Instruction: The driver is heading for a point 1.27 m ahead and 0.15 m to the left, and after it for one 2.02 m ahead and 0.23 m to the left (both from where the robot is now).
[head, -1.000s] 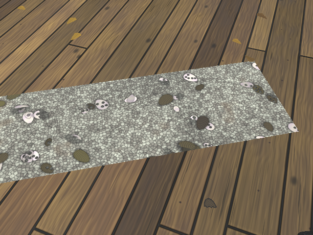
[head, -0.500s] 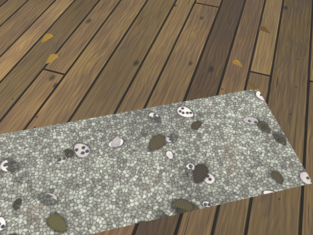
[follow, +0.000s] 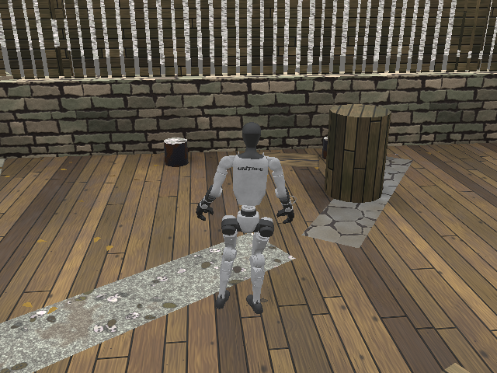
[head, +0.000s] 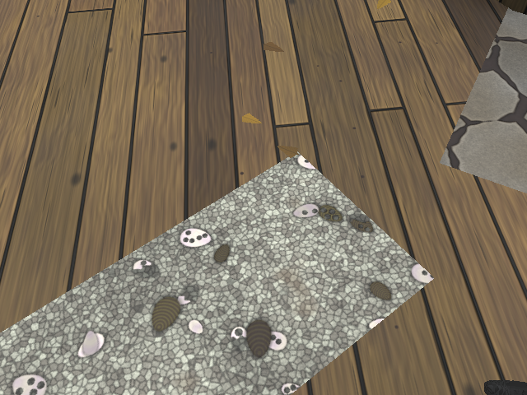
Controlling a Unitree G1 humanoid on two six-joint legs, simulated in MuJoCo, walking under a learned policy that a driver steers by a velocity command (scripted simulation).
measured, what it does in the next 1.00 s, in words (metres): steps on the spot, turning left: left foot, then right foot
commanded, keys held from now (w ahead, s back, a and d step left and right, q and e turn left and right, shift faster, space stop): e+shift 0.12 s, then q+shift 0.74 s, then e+shift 0.14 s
